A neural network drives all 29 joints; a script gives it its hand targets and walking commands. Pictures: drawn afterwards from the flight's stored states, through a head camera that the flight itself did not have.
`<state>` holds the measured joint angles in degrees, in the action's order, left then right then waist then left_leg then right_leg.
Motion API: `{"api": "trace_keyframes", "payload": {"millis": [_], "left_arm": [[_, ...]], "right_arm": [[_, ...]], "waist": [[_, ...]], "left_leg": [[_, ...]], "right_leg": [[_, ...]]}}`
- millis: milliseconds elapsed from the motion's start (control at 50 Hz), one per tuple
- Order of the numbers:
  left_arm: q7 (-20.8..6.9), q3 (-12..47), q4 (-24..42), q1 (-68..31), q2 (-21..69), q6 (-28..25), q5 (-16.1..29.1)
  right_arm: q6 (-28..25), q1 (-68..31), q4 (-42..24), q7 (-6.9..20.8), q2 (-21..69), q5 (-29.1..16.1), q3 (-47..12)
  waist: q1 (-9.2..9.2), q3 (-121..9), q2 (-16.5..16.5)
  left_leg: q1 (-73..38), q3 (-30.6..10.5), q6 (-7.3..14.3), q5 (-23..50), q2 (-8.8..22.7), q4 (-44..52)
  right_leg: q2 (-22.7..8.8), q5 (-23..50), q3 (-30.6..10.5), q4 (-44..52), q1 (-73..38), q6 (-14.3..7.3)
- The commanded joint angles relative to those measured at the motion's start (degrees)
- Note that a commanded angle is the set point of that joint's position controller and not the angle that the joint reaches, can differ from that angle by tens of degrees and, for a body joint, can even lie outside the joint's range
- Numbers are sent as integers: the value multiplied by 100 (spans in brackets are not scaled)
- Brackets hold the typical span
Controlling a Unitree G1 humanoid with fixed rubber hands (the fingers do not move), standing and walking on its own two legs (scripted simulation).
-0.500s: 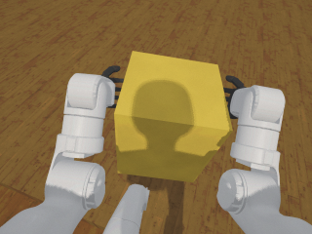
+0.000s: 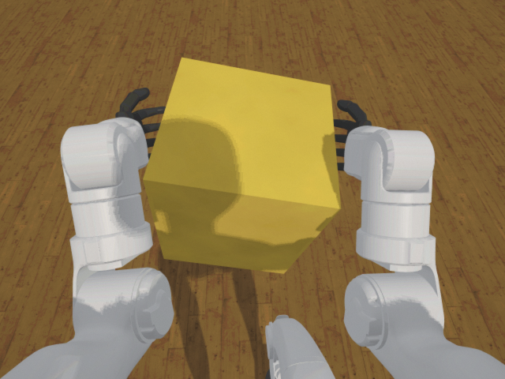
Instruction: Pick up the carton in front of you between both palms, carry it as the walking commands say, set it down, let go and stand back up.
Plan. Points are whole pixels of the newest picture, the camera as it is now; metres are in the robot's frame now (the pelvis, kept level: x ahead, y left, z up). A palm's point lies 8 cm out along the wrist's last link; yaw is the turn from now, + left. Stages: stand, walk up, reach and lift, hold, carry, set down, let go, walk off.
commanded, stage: carry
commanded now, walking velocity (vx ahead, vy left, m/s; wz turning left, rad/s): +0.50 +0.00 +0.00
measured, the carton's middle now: (239, 179) +0.40 -0.03 +0.08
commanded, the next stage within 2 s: none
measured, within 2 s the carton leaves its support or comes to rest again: neither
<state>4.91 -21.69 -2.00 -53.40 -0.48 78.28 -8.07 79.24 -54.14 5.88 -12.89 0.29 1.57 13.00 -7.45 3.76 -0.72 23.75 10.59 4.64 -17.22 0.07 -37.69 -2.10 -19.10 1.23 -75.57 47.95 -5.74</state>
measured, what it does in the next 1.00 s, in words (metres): walks ahead: right foot, then left foot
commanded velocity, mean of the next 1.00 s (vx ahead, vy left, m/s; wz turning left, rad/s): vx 0.50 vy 0.00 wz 0.00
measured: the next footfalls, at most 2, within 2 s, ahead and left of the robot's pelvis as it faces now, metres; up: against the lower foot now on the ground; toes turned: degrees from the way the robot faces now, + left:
right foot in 0.18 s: +0.31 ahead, -0.12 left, +0.00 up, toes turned -6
left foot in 0.62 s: +0.53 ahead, +0.12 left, +0.00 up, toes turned +12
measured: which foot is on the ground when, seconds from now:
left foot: down 0.00-0.18, up 0.20-0.60, down 0.62-1.00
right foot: up 0.00-0.16, down 0.18-0.64, up 0.66-0.98, down 1.00-1.00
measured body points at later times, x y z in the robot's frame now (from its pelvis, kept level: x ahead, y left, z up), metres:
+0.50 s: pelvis +0.31 -0.02 +0.03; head +0.34 -0.04 +0.48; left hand +0.69 +0.14 +0.15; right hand +0.70 -0.16 +0.14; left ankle +0.40 +0.12 -0.68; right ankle +0.27 -0.11 -0.72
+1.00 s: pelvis +0.65 -0.01 +0.01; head +0.63 -0.01 +0.46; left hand +0.94 +0.15 +0.12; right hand +0.94 -0.15 +0.11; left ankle +0.49 +0.11 -0.72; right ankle +0.78 -0.10 -0.72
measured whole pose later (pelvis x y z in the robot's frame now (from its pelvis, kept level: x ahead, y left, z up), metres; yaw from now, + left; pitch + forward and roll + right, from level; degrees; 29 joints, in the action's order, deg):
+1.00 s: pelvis +0.65 -0.01 +0.01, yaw +2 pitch +3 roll +0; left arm 6.8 -6.7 17.9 -14.3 8.6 69.1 -8.1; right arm 73.7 -14.5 -16.7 -8.8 8.6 8.2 6.7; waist -0.7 -7.5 0.4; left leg -0.4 9.7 -2.6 -24.9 4.4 -22.4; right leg -3.2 -4.9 11.5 -25.4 26.8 -0.7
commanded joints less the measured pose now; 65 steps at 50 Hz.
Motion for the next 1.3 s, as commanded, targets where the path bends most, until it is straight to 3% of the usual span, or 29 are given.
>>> {"api": "trace_keyframes", "payload": {"millis": [0,60,100,140,160,180,200,220,260,280,320,400,520,580,600,620,640,660,700,780,840,940,980,1000,1020,1040,1100,1160,1280], "left_arm": [[-926,3313,-530,-3586,5469,113,2120],[-990,3332,-1129,-3536,5688,189,2318],[-1061,3205,-1542,-3593,5853,198,2453],[-1132,3003,-1913,-3618,5951,165,2567],[-1163,2882,-2064,-3607,6005,133,2617],[-1183,2660,-2227,-3576,5981,101,2633],[-1171,2719,-2249,-3885,5897,54,2588],[-1186,2612,-2130,-3842,6080,15,2651],[-1230,2676,-1703,-4174,6479,-30,2855],[-1249,2706,-1552,-4292,6673,-64,2930],[-1261,2777,-1330,-4268,6933,-133,2985],[-1257,2940,-1242,-3548,7133,-281,2861],[-1275,3427,-709,-2225,7216,-528,2477],[-1242,3909,-63,-1534,7178,-582,2388],[-1243,4061,94,-1245,7090,-566,2366],[-1272,4241,200,-1105,7259,-531,2429],[-1309,4411,344,-883,7235,-540,2419],[-1328,4620,522,-703,7313,-582,2466],[-1359,4934,993,-363,7344,-707,2546],[-1307,5487,1739,659,7114,-890,2464],[-1291,5540,2008,1427,6924,-843,2450],[-1420,5453,1722,1821,6461,-666,2410],[-1475,5335,1427,1901,6326,-609,2378],[-1489,5241,1259,1959,6223,-591,2321],[-1509,5141,1009,1862,6172,-619,2247],[-1519,5133,983,1866,6318,-638,2307],[-1551,5302,1285,1377,6827,-765,2493],[-1587,5464,1469,1160,6993,-867,2656],[-1570,5514,1629,1490,6681,-857,2682]], "right_arm": [[-92,-4726,-587,1876,6309,-2703,-3011],[0,-4403,85,1958,6035,-2447,-2690],[16,-4264,414,1981,5856,-2276,-2414],[15,-4184,717,1989,5704,-2138,-2153],[-7,-4169,866,1989,5632,-2090,-2018],[-25,-4078,997,1994,5603,-2047,-1875],[-33,-4449,1045,1976,5656,-2013,-1827],[-59,-4571,941,1956,5709,-2011,-1818],[-126,-4759,777,1927,6053,-2163,-1823],[-162,-4698,740,1910,6139,-2177,-1825],[-237,-4608,534,1867,6414,-2224,-1921],[-405,-4198,265,1808,6820,-2255,-2232],[-666,-3273,-329,1913,7213,-2217,-2844],[-749,-2677,-959,1983,7236,-2240,-3212],[-753,-2230,-1039,2003,7129,-2170,-3259],[-800,-1892,-1122,1974,6870,-1969,-3358],[-843,-1452,-1181,1957,6864,-1863,-3481],[-868,-1237,-1520,1962,6875,-1851,-3601],[-960,-1011,-2227,1983,6885,-1854,-3890],[-1063,-190,-3062,2074,6706,-1947,-4478],[-962,828,-2997,2189,6486,-1959,-4461],[-757,1161,-2670,2303,5998,-1913,-4510],[-691,1151,-2501,2319,5828,-1880,-4524],[-646,1012,-2463,2333,5705,-1891,-4524],[-579,686,-2492,2331,5770,-1965,-4572],[-571,638,-2361,2355,5838,-1972,-4566],[-724,454,-2303,2402,6309,-2108,-4568],[-874,429,-2401,2329,6498,-2050,-4626],[-918,970,-2426,2208,6353,-1911,-4637]], "waist": [[310,-3398,812],[317,-2977,895],[392,-2757,1046],[683,-2934,953],[830,-3174,714],[766,-3363,-227],[911,-3384,-1616],[959,-3266,-1308],[909,-3036,-184],[830,-2971,-111],[774,-3062,-488],[857,-3037,-657],[891,-3031,-960],[737,-3453,-574],[632,-3752,-69],[584,-4130,1269],[566,-3865,1856],[585,-3752,1432],[565,-3478,525],[608,-3198,982],[621,-2781,1069],[659,-2222,955],[759,-2455,618],[892,-2585,-224],[938,-2762,-1739],[915,-2616,-1675],[847,-2464,-260],[814,-2407,-458],[840,-2064,-589]], "left_leg": [[-2304,-1469,823,2236,1263,1242],[-2196,-933,533,2472,1019,1320],[-2344,-738,353,3375,1017,1053],[-2167,-297,-46,4174,844,-5],[-1470,-228,-275,3147,798,-839],[-456,-166,-473,1026,501,-1945],[1486,-557,-617,-1038,-244,-3130],[2063,-1006,-458,-1227,-19,-3607],[2064,-1132,-354,-728,312,-3415],[1835,-1166,-401,-431,478,-2993],[1472,-1020,-537,56,521,-2359],[1191,-659,-718,431,483,-615],[460,-106,-610,1370,110,1318],[-1956,141,-372,1580,136,1971],[-3217,-928,-144,1417,1020,1750],[-4666,-2831,663,1561,2132,1616],[-5165,-3506,1040,2341,2351,1789],[-5185,-3156,992,3025,2361,1672],[-4609,-2392,601,3239,2169,1752],[-3845,-1299,393,2797,1770,2153],[-3228,-727,267,2671,1514,2358],[-2625,-187,-114,2714,1301,1825],[-1537,218,-384,2364,974,517],[-511,296,-618,1245,669,-784],[1213,22,-801,-563,14,-2359],[1841,-650,-612,-1180,173,-3238],[1710,-1092,-377,-442,833,-3104],[1108,-806,-471,118,807,-1868],[925,-279,-582,1140,608,238]], "right_leg": [[-234,880,62,1966,-684,41],[132,1322,678,3527,-1364,207],[358,1518,956,4211,-1795,247],[517,1716,1137,5014,-3166,234],[20,1674,586,5037,-4233,125],[-1450,2565,-1410,4941,-5050,-36],[-2108,2398,-3278,5354,-6212,-855],[-2124,1838,-3384,5551,-6096,-913],[-1809,1775,-2403,5600,-5503,-667],[-1698,1561,-1982,5824,-5143,-491],[-1513,1340,-1372,6170,-5001,-306],[-1301,1946,-482,6346,-5373,-343],[-1059,3635,312,5762,-6085,-57],[-771,3743,832,4324,-4976,330],[-664,2440,821,3367,-3860,530],[-119,1067,686,2092,-2072,742],[262,-960,402,1350,-662,727],[28,-1090,82,823,-279,638],[-313,-628,-16,1334,-285,608],[-253,-60,344,2780,-977,741],[-178,817,686,3937,-1539,750],[41,1848,1143,5113,-2724,521],[111,1073,1309,4931,-4428,396],[-896,266,-264,5371,-5215,200],[-2117,-216,-2593,6002,-6289,-604],[-2348,341,-3054,6216,-6117,-816],[-1957,982,-1681,6224,-5048,-451],[-1630,357,-597,6636,-4465,-204],[-1360,1033,225,6737,-4659,-183]]}}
